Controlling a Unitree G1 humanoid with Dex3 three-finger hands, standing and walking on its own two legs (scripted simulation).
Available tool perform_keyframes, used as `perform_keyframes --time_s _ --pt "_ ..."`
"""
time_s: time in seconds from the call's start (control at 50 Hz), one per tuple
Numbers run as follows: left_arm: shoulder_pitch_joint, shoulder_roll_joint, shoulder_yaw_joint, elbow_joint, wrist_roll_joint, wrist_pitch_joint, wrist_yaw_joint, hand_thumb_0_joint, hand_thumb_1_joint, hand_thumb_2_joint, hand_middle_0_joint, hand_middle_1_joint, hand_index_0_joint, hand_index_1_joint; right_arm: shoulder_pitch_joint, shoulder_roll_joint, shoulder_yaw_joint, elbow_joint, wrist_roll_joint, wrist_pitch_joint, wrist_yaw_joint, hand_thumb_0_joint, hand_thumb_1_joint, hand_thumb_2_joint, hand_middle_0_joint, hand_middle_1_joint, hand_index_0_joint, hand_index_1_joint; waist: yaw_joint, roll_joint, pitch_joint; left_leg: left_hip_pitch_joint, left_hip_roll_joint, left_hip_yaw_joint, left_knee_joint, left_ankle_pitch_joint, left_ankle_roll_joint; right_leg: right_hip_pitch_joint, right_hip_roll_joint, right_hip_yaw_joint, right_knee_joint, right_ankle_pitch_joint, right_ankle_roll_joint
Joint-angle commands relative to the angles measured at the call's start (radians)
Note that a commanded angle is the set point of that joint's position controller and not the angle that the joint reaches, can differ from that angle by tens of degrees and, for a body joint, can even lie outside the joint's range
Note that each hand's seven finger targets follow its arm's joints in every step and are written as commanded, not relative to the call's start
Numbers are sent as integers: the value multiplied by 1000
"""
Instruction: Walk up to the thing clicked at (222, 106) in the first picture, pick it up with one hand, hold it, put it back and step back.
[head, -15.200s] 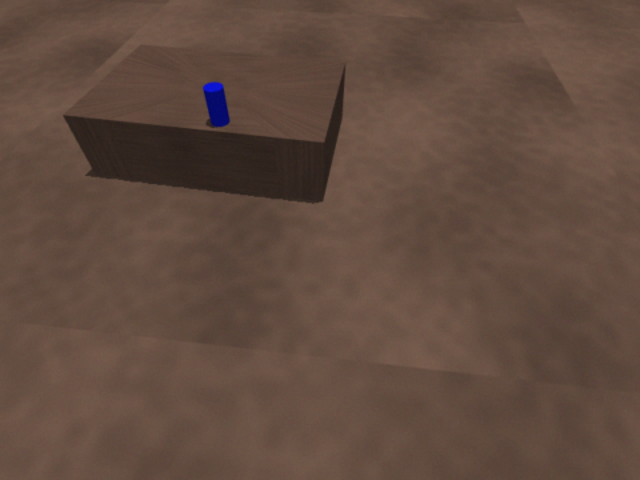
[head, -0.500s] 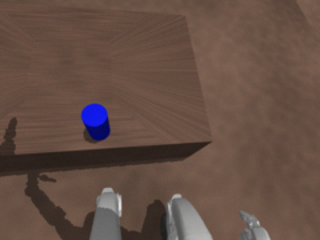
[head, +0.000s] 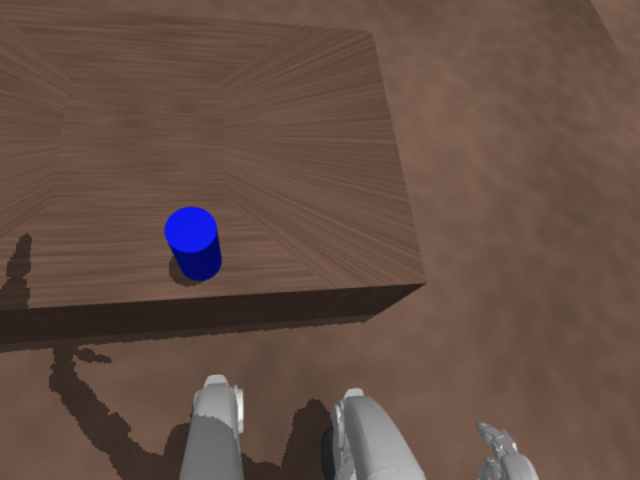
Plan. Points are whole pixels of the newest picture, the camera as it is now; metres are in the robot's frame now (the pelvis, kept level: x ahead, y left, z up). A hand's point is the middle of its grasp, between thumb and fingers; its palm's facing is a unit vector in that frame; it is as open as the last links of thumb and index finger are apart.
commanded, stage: approach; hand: left
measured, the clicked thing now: (196, 247) +0.47 +0.17 -0.24
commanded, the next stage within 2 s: close in in 0.58 s
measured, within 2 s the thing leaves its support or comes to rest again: neither
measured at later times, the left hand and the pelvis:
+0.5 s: hand (78, 233) +0.43 +0.31 -0.12, palm faces +0.05 -1.00 +0.06, open 17.7 cm; pelvis -0.03 +0.00 -0.11, yaw -3 degrees
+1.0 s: hand (175, 253) +0.45 +0.20 -0.23, palm faces +0.06 -1.00 +0.01, open 17.7 cm; pelvis -0.07 -0.02 -0.24, yaw -5 degrees
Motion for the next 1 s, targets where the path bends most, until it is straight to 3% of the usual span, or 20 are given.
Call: perform_keyframes --time_s 0.0,0.06,0.08,0.14,0.2,0.28,0.34,0.4,0.42,0.48,0.5,0.54,0.62,0.68,0.78,0.82,0.84,0.92,0.98 --pt "-185 392 60 -135 -35 -32 3 0 -450 0 -45 -41 -57 -24 135 -212 -70 -58 10 -20 -15 0 -859 -885 200 300 200 300 55 256 -448 574 -30 9 -167 327 29 33 25 -22 -153 255 -71" --pt "-139 327 34 -80 -50 -36 -15 0 -542 0 -46 -56 -60 -37 128 -209 -67 -65 15 -25 -12 0 -867 -887 200 300 200 300 33 199 -403 532 -25 8 -143 375 35 23 26 -26 -138 302 -66" --pt "-138 292 7 -67 -56 -42 -18 0 -553 0 -50 -49 -65 -29 124 -209 -67 -69 16 -29 -9 0 -867 -887 200 300 200 300 32 177 -374 509 -25 9 -144 355 36 8 27 -23 -135 289 -67" --pt "-173 234 -11 -32 -82 -75 -21 0 -593 0 -47 -51 -65 -31 125 -213 -71 -65 19 -37 -1 0 -865 -886 200 300 200 300 10 134 -343 425 -27 6 -112 270 39 -39 25 -20 -106 239 -67" --pt "-217 192 -37 -24 -92 -125 -24 0 -600 0 -43 -51 -62 -30 114 -214 -71 -61 14 -47 6 0 -870 -887 200 300 200 300 -5 133 -368 370 -31 7 -52 222 40 -113 21 -12 -49 207 -70" --pt "-288 168 -73 -46 -76 -194 -25 0 -588 2 -32 -58 -44 -43 117 -219 -72 -50 -5 -54 17 0 -870 -889 200 300 200 300 -15 226 -471 374 -23 -19 64 264 30 -307 17 -22 85 188 -78" --pt "-336 232 -32 -65 -58 -247 -3 0 -602 34 -23 -76 -34 -64 121 -218 -69 -38 -22 -50 28 0 -869 -890 200 300 200 300 -7 269 -553 320 -26 -22 153 273 28 -364 12 -24 178 182 -82" --pt "-382 294 22 -132 -39 -290 30 0 -599 47 -25 -91 -34 -81 113 -225 -67 -40 -43 -45 45 0 -889 -895 200 300 200 300 29 358 -686 361 -16 -25 224 331 20 -425 13 -24 276 183 -88" --pt "-390 290 20 -148 -31 -300 38 0 -569 63 -21 -89 -28 -82 101 -220 -64 -44 -54 -41 50 0 -887 -895 200 300 200 300 42 391 -725 376 -13 -22 244 367 17 -429 14 -22 301 196 -90" --pt "-398 243 5 -140 0 -300 62 0 -552 85 -20 -99 -23 -95 94 -224 -74 -32 -72 -26 63 0 -896 -899 200 300 200 300 36 441 -777 388 -7 -28 292 431 9 -497 14 -30 370 218 -94" --pt "-373 263 16 -142 13 -297 74 0 -551 92 -18 -98 -18 -96 88 -221 -73 -32 -78 -19 69 0 -898 -899 200 300 200 300 53 452 -772 353 -8 -18 306 429 12 -489 17 -27 380 222 -95" --pt "-353 195 -22 -116 29 -288 83 0 -563 86 -20 -96 -21 -94 82 -221 -80 -26 -82 -10 78 0 -903 -900 200 300 200 300 38 439 -776 321 -4 -22 337 422 11 -527 18 -34 421 224 -95" --pt "-422 115 -43 -104 6 -286 120 0 -611 72 -27 -103 -32 -98 79 -214 -81 -27 -81 4 101 0 -910 -900 200 300 200 300 -12 297 -725 66 -8 7 449 243 39 -528 23 -24 460 198 -80" --pt "-428 55 -82 -41 15 -294 154 0 -611 10 -25 -86 -48 -64 61 -209 -79 -35 -80 14 120 0 -907 -896 200 300 200 300 -47 217 -611 -105 -8 7 491 67 41 -613 27 -38 505 78 -78" --pt "-481 72 -80 -109 41 -322 234 0 -611 0 -40 -93 -65 -68 53 -201 -80 -65 -80 41 142 0 -907 -894 200 300 200 300 -3 214 -666 -198 -14 34 527 -64 30 -616 35 -37 544 -24 -78" --pt "-518 64 -79 -158 57 -320 279 0 -611 9 -40 -94 -64 -70 62 -202 -87 -67 -82 57 148 0 -910 -895 200 300 200 300 9 252 -726 -164 -14 34 536 -55 24 -618 35 -42 564 -18 -80" --pt "-541 93 -70 -202 67 -317 303 0 -611 23 -36 -99 -60 -75 65 -204 -89 -67 -82 65 150 0 -908 -895 200 300 200 300 22 273 -761 -157 -14 42 548 -34 23 -599 35 -39 571 1 -80" --pt "-543 46 -108 -273 102 -286 382 0 -611 36 -39 -100 -58 -80 61 -195 -103 -63 -75 104 147 0 -917 -898 200 300 200 300 24 308 -792 -136 -16 45 537 -59 20 -597 40 -39 571 -11 -85" --pt "-497 -22 -146 -262 102 -261 408 0 -611 28 -37 -91 -58 -70 67 -194 -112 -57 -63 123 146 0 -918 -898 200 300 200 300 -3 257 -752 -190 -18 45 548 -64 26 -585 41 -41 565 0 -82"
